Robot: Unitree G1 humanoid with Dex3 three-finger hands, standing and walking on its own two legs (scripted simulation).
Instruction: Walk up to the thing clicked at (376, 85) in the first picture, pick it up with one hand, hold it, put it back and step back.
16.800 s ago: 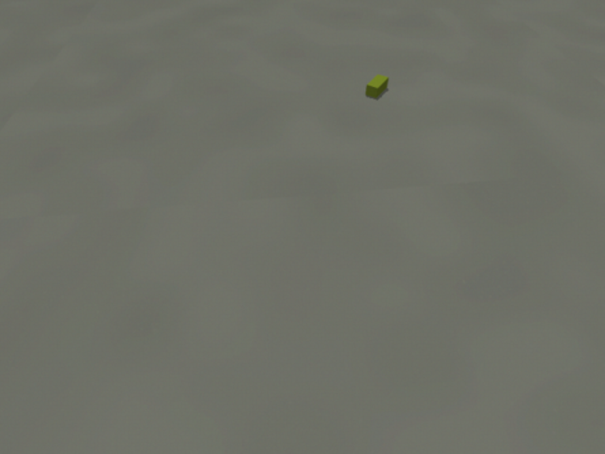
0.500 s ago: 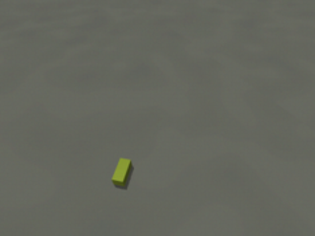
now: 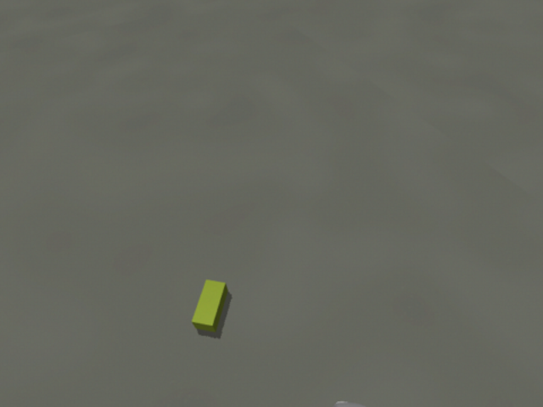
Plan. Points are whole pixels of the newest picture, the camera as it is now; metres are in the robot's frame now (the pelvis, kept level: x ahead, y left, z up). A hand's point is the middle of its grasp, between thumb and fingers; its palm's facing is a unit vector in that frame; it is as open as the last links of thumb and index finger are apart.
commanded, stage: walk up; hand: left
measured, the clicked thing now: (210, 305) +0.57 +0.26 -0.72
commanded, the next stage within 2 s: none
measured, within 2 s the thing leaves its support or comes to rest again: neither
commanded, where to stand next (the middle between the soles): +0.14 +0.02 m, yaw +4 degrees
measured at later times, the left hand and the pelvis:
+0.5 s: hand out of the picture +0.16 +0.34 -0.17, palm faces +0.01 -0.92 -0.39, open 7.4 cm; pelvis +0.08 +0.06 -0.01, yaw +1 degrees
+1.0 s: hand out of the picture -0.03 +0.31 -0.12, palm faces -0.02 -0.92 -0.38, open 7.4 cm; pelvis +0.03 +0.03 +0.02, yaw -5 degrees
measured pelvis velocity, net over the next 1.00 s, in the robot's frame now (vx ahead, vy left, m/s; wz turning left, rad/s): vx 0.03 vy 0.03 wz -0.08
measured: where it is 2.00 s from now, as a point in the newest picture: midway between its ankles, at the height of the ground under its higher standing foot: outside the picture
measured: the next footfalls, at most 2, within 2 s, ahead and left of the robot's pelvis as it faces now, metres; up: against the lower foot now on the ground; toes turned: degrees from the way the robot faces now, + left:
left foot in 0.36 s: +0.25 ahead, +0.18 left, +0.00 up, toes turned +4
right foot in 0.80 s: +0.03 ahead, -0.10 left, +0.00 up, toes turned -7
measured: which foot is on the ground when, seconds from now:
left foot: down 0.00-0.02, up 0.04-0.34, down 0.36-0.82, up 0.84-1.00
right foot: down 0.00-0.40, up 0.42-0.78, down 0.80-1.00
